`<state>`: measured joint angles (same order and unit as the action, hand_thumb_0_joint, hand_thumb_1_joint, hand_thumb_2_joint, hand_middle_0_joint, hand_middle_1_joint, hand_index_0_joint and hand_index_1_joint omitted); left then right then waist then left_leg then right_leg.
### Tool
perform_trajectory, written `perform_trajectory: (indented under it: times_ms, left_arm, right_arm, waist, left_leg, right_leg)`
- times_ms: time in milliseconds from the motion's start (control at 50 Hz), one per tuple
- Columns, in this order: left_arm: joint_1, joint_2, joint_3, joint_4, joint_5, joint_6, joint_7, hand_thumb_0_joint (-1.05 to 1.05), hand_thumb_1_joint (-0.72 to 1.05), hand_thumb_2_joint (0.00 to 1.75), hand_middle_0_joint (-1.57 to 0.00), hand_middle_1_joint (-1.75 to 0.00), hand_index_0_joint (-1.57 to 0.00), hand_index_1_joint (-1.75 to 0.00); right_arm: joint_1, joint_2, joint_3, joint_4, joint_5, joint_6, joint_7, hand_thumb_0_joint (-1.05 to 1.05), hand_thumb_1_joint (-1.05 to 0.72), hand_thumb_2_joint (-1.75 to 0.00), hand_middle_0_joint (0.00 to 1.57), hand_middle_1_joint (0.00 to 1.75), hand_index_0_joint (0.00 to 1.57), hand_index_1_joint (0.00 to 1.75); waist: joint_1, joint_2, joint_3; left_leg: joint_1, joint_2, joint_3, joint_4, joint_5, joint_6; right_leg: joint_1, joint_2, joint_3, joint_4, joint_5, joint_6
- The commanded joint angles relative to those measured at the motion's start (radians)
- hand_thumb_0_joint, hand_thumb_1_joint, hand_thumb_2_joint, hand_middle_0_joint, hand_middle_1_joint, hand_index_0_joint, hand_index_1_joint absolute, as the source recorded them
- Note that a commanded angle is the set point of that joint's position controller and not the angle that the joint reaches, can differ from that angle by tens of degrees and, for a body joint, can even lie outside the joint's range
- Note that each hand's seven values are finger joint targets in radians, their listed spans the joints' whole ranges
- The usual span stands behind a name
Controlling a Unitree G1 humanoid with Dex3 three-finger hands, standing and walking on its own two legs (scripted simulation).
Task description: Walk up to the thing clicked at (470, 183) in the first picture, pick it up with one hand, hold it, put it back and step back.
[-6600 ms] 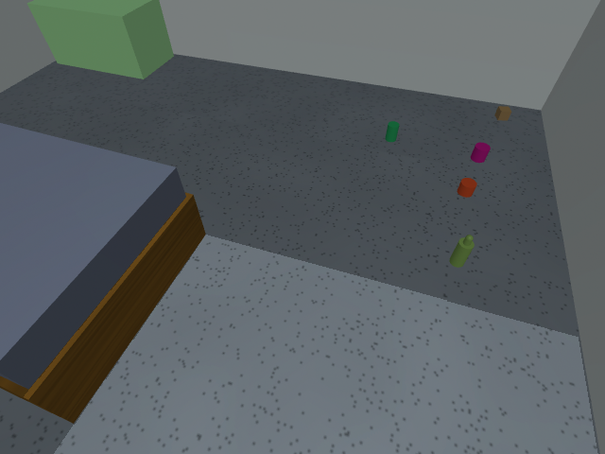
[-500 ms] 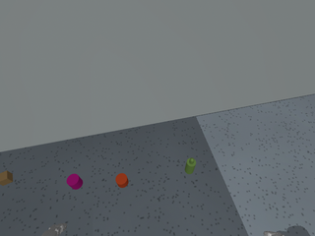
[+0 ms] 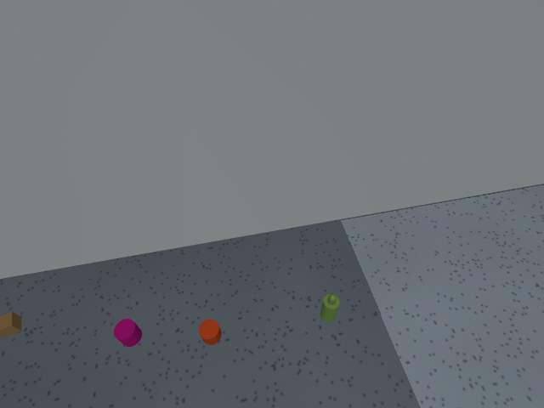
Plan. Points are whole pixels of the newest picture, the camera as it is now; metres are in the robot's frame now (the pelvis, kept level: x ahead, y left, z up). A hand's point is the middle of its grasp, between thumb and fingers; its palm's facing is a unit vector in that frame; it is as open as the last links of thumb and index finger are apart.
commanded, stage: stand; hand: left
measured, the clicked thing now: (210, 332) +0.49 +0.26 -0.75
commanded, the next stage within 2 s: none
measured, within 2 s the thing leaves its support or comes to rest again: neither
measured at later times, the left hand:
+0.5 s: hand out of the picture +0.10 +0.24 -0.15, palm faces -0.01 -0.94 -0.34, open 7.4 cm
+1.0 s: hand out of the picture +0.07 +0.25 -0.15, palm faces -0.02 -0.94 -0.34, open 7.4 cm
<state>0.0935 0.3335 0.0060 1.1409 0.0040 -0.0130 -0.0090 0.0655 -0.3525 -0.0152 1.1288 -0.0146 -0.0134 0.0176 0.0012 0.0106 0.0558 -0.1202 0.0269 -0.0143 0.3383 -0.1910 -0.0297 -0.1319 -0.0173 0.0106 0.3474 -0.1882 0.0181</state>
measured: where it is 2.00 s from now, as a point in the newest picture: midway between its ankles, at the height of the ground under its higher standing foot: outside the picture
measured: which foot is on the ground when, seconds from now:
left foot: down 0.00-1.00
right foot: down 0.00-1.00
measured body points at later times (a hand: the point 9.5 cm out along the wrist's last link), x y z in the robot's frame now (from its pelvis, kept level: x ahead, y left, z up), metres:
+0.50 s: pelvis +0.00 -0.01 +0.00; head +0.02 -0.01 +0.45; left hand +0.10 +0.29 -0.13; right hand +0.09 -0.31 -0.13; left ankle +0.00 +0.14 -0.75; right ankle +0.00 -0.13 -0.75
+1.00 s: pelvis +0.00 -0.01 +0.00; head +0.01 -0.01 +0.45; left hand +0.07 +0.29 -0.13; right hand +0.07 -0.31 -0.13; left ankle +0.00 +0.14 -0.75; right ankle +0.00 -0.13 -0.75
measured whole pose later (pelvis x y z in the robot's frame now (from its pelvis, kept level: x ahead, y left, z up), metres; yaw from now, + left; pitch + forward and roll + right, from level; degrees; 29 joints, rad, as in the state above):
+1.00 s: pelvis +0.00 -0.01 +0.00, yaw +0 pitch -2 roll +0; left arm 0.11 0.35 0.00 1.13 0.00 -0.01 -0.01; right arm 0.11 -0.36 0.00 1.14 -0.01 -0.01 0.01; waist 0.00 0.01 0.06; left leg -0.09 0.04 -0.02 0.31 -0.18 -0.04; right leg -0.11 -0.01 0.01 0.33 -0.18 0.01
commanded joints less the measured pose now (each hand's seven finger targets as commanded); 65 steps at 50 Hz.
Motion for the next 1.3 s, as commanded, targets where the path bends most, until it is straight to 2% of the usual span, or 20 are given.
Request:
perform_trajectory:
  times_ms: [0, 80, 200, 320, 340, 400, 500, 600, 720, 760, 860, 1040, 1060, 1120, 1200, 1280]
  left_arm:
    - [-0.052, 0.221, 0.045, -0.063, 0.004, -0.023, 0.012, 0.00, 0.90, 0.90, -0.20, -0.30, -0.20, -0.30]
    - [-0.045, 0.221, 0.046, -0.067, 0.003, -0.025, 0.014, 0.00, 0.90, 0.90, -0.20, -0.30, -0.20, -0.30]
    - [-0.049, 0.224, 0.049, -0.069, 0.001, -0.023, 0.015, 0.00, 0.90, 0.90, -0.20, -0.30, -0.20, -0.30]
    - [-0.053, 0.229, 0.049, -0.068, 0.004, -0.019, 0.015, 0.00, 0.90, 0.90, -0.20, -0.30, -0.20, -0.30]
    - [-0.061, 0.233, 0.050, -0.067, 0.003, -0.019, 0.014, 0.00, 0.90, 0.90, -0.20, -0.30, -0.20, -0.30]
    - [-0.052, 0.229, 0.048, -0.070, 0.002, -0.022, 0.014, 0.00, 0.90, 0.90, -0.20, -0.30, -0.20, -0.30]
    - [-0.063, 0.234, 0.048, -0.069, 0.003, -0.019, 0.015, 0.00, 0.90, 0.90, -0.20, -0.30, -0.20, -0.30]
    - [-0.048, 0.232, 0.046, -0.071, 0.002, -0.021, 0.014, 0.00, 0.90, 0.90, -0.20, -0.30, -0.20, -0.30]
    - [-0.043, 0.234, 0.044, -0.067, 0.003, -0.019, 0.012, 0.00, 0.90, 0.90, -0.20, -0.30, -0.20, -0.30]
    - [-0.044, 0.239, 0.046, -0.072, 0.004, -0.019, 0.013, 0.00, 0.90, 0.90, -0.20, -0.30, -0.20, -0.30]
    - [-0.034, 0.234, 0.041, -0.070, 0.004, -0.020, 0.014, 0.00, 0.90, 0.90, -0.20, -0.30, -0.20, -0.30]
    - [-0.031, 0.233, 0.035, -0.073, 0.005, -0.019, 0.015, 0.00, 0.90, 0.90, -0.20, -0.30, -0.20, -0.30]
    - [-0.032, 0.238, 0.037, -0.074, 0.006, -0.019, 0.015, 0.00, 0.90, 0.90, -0.20, -0.30, -0.20, -0.30]
    - [-0.024, 0.241, 0.037, -0.068, 0.003, -0.016, 0.013, 0.00, 0.90, 0.90, -0.20, -0.30, -0.20, -0.30]
    - [-0.022, 0.241, 0.037, -0.074, 0.006, -0.019, 0.013, 0.00, 0.90, 0.90, -0.20, -0.30, -0.20, -0.30]
    - [-0.010, 0.234, 0.034, -0.071, 0.003, -0.018, 0.012, 0.00, 0.90, 0.90, -0.20, -0.30, -0.20, -0.30]
  right_arm:
    - [-0.041, -0.208, -0.034, -0.061, 0.004, -0.022, -0.019, 0.00, -0.90, -0.90, 0.20, 0.30, 0.20, 0.30]
    - [-0.042, -0.215, -0.035, -0.062, 0.005, -0.021, -0.022, 0.00, -0.90, -0.90, 0.20, 0.30, 0.20, 0.30]
    - [-0.040, -0.212, -0.030, -0.067, 0.006, -0.021, -0.023, 0.00, -0.90, -0.90, 0.20, 0.30, 0.20, 0.30]
    - [-0.045, -0.218, -0.031, -0.067, 0.005, -0.016, -0.024, 0.00, -0.90, -0.90, 0.20, 0.30, 0.20, 0.30]
    - [-0.027, -0.210, -0.026, -0.064, 0.006, -0.015, -0.023, 0.00, -0.90, -0.90, 0.20, 0.30, 0.20, 0.30]
    - [-0.034, -0.219, -0.030, -0.067, 0.005, -0.019, -0.023, 0.00, -0.90, -0.90, 0.20, 0.30, 0.20, 0.30]
    - [-0.019, -0.214, -0.028, -0.062, 0.004, -0.014, -0.024, 0.00, -0.90, -0.90, 0.20, 0.30, 0.20, 0.30]
    - [-0.022, -0.215, -0.029, -0.062, 0.005, -0.016, -0.022, 0.00, -0.90, -0.90, 0.20, 0.30, 0.20, 0.30]
    - [-0.010, -0.213, -0.026, -0.057, 0.005, -0.015, -0.021, 0.00, -0.90, -0.90, 0.20, 0.30, 0.20, 0.30]
    - [-0.011, -0.219, -0.028, -0.060, 0.004, -0.016, -0.022, 0.00, -0.90, -0.90, 0.20, 0.30, 0.20, 0.30]
    - [-0.006, -0.218, -0.026, -0.057, 0.004, -0.016, -0.023, 0.00, -0.90, -0.90, 0.20, 0.30, 0.20, 0.30]
    - [-0.002, -0.219, -0.025, -0.055, 0.004, -0.012, -0.021, 0.00, -0.90, -0.90, 0.20, 0.30, 0.20, 0.30]
    - [0.007, -0.219, -0.026, -0.056, 0.003, -0.012, -0.022, 0.00, -0.90, -0.90, 0.20, 0.30, 0.20, 0.30]
    - [0.004, -0.218, -0.025, -0.055, 0.004, -0.012, -0.021, 0.00, -0.90, -0.90, 0.20, 0.30, 0.20, 0.30]
    - [0.004, -0.217, -0.024, -0.058, 0.002, -0.017, -0.020, 0.00, -0.90, -0.90, 0.20, 0.30, 0.20, 0.30]
    - [0.003, -0.223, -0.027, -0.055, 0.005, -0.016, -0.020, 0.00, -0.90, -0.90, 0.20, 0.30, 0.20, 0.30]
  waist:
    - [-0.008, -0.002, -0.101]
    - [-0.007, -0.011, -0.131]
    - [-0.007, -0.007, -0.128]
    - [-0.002, -0.013, -0.094]
    - [-0.012, -0.019, -0.086]
    - [-0.005, -0.001, -0.123]
    - [-0.010, -0.015, -0.088]
    - [-0.005, -0.005, -0.104]
    - [-0.005, -0.009, -0.079]
    - [-0.005, 0.000, -0.099]
    - [-0.004, -0.003, -0.105]
    - [-0.005, -0.002, -0.066]
    - [-0.008, -0.004, -0.081]
    - [-0.005, -0.001, -0.055]
    - [-0.002, -0.003, -0.077]
    - [0.002, -0.003, -0.068]
  left_leg:
    - [0.017, 0.102, -0.075, -0.051, 0.172, 0.029]
    - [0.054, 0.110, -0.067, -0.029, 0.237, 0.036]
    - [0.055, 0.111, -0.063, -0.035, 0.263, 0.031]
    - [0.039, 0.106, -0.067, -0.049, 0.165, 0.029]
    - [0.020, 0.106, -0.067, -0.060, 0.161, 0.030]
    - [0.055, 0.111, -0.064, -0.044, 0.220, 0.030]
    - [0.025, 0.107, -0.066, -0.057, 0.147, 0.029]
    - [0.050, 0.108, -0.063, -0.050, 0.169, 0.032]
    - [0.028, 0.106, -0.068, -0.066, 0.107, 0.032]
    - [0.034, 0.109, -0.069, -0.059, 0.142, 0.035]
    - [0.049, 0.112, -0.069, -0.055, 0.173, 0.036]
    - [0.021, 0.106, -0.071, -0.066, 0.097, 0.038]
    - [0.020, 0.108, -0.069, -0.063, 0.118, 0.041]
    - [0.007, 0.105, -0.074, -0.078, 0.066, 0.038]
    - [0.015, 0.108, -0.074, -0.077, 0.122, 0.039]
    - [0.021, 0.105, -0.077, -0.075, 0.099, 0.039]
  right_leg:
    - [0.035, -0.106, 0.079, -0.044, 0.186, -0.027]
    - [0.053, -0.114, 0.081, -0.042, 0.264, -0.029]
    - [0.069, -0.112, 0.070, -0.037, 0.285, -0.029]
    - [0.048, -0.109, 0.075, -0.064, 0.202, -0.028]
    - [0.055, -0.109, 0.076, -0.062, 0.194, -0.029]
    - [0.069, -0.113, 0.073, -0.053, 0.247, -0.031]
    - [0.049, -0.109, 0.079, -0.068, 0.176, -0.032]
    - [0.044, -0.109, 0.077, -0.065, 0.198, -0.034]
    - [0.024, -0.106, 0.081, -0.077, 0.119, -0.034]
    - [0.044, -0.109, 0.078, -0.067, 0.159, -0.036]
    - [0.040, -0.110, 0.076, -0.060, 0.187, -0.035]
    - [0.016, -0.106, 0.081, -0.078, 0.112, -0.032]
    - [0.035, -0.111, 0.079, -0.070, 0.141, -0.033]
    - [0.014, -0.106, 0.083, -0.077, 0.081, -0.034]
    - [0.027, -0.108, 0.079, -0.062, 0.127, -0.035]
    - [0.011, -0.105, 0.078, -0.071, 0.097, -0.034]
